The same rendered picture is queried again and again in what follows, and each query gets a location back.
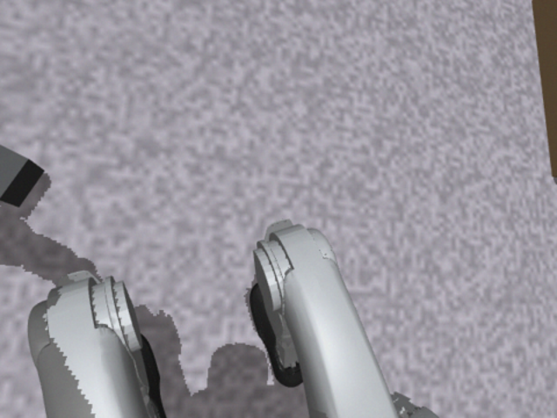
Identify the left robot foot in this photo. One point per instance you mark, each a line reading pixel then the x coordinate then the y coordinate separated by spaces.
pixel 153 377

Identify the right robot hand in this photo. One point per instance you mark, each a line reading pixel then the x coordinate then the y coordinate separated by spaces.
pixel 406 409

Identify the right robot foot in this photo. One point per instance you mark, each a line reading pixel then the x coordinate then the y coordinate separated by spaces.
pixel 289 377

